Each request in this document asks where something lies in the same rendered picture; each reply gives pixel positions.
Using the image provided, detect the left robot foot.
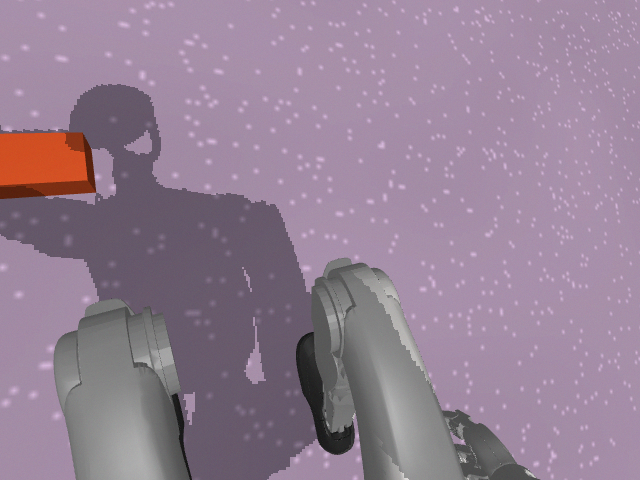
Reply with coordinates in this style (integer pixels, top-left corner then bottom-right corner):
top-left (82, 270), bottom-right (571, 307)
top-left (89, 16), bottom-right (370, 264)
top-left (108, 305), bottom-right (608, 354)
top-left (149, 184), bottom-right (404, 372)
top-left (172, 393), bottom-right (192, 480)

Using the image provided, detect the right robot hand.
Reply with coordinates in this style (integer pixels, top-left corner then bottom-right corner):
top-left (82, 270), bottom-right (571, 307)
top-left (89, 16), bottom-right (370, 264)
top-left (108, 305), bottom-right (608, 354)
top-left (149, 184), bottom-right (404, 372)
top-left (442, 410), bottom-right (517, 480)

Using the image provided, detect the right robot foot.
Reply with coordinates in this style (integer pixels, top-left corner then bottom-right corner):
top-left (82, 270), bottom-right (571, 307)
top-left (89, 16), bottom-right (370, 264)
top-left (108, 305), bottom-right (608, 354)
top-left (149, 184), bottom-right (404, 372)
top-left (296, 332), bottom-right (355, 455)

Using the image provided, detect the carton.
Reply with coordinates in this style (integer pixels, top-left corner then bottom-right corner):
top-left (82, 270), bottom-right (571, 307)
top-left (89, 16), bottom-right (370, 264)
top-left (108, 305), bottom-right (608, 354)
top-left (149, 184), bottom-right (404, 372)
top-left (0, 132), bottom-right (96, 199)

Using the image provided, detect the right robot arm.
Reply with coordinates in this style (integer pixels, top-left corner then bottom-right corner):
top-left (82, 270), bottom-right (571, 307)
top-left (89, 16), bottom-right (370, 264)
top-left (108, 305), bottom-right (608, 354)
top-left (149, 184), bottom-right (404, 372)
top-left (490, 464), bottom-right (540, 480)

